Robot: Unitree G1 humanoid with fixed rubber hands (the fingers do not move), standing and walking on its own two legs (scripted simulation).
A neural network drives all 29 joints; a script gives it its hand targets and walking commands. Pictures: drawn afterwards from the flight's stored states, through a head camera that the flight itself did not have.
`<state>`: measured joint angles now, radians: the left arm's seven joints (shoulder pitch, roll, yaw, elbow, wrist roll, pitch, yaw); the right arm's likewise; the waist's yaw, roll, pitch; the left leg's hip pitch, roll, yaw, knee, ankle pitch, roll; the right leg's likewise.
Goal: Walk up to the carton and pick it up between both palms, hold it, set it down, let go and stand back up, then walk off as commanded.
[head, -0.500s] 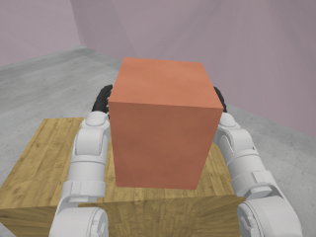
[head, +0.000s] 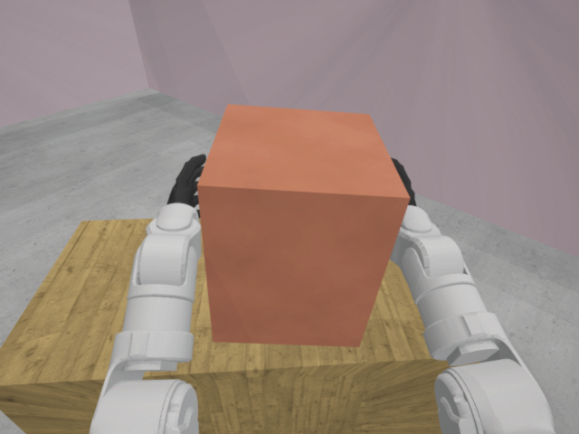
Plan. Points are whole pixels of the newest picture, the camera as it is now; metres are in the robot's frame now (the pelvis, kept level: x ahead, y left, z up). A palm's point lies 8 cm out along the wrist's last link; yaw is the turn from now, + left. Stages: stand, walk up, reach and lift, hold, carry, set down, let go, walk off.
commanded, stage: set down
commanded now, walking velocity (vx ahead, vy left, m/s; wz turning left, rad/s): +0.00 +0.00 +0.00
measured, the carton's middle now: (293, 225) +0.37 +0.00 +0.17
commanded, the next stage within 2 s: none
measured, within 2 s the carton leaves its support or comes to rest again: neither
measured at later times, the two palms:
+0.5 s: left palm (179, 228) +0.39 +0.16 +0.15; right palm (374, 212) +0.41 -0.13 +0.15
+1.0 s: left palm (178, 242) +0.39 +0.17 +0.12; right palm (369, 224) +0.41 -0.13 +0.13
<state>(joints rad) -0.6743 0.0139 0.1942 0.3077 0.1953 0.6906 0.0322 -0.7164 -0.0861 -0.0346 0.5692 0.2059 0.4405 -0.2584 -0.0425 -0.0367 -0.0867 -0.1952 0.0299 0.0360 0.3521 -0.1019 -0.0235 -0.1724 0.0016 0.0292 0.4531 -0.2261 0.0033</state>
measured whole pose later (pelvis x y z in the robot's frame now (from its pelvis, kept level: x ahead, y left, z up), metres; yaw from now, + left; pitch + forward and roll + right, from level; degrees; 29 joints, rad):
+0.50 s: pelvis +0.02 -0.01 +0.00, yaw +0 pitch -3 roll +2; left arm -0.60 -0.02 0.28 0.31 0.31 0.44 -0.06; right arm -0.70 -0.02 -0.06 0.66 0.04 0.08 -0.22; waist 0.00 -0.06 0.03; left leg -0.15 0.03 0.04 0.32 -0.11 -0.03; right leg -0.14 0.00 0.03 0.45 -0.25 0.00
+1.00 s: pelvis +0.03 +0.00 +0.00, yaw +0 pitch -3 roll +1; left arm -0.52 -0.04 0.28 0.32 0.28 0.34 -0.03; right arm -0.63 0.00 -0.06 0.68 0.02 -0.03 -0.20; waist 0.00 -0.06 0.05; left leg -0.14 0.03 0.04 0.32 -0.13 -0.04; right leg -0.11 0.00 0.03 0.42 -0.25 0.00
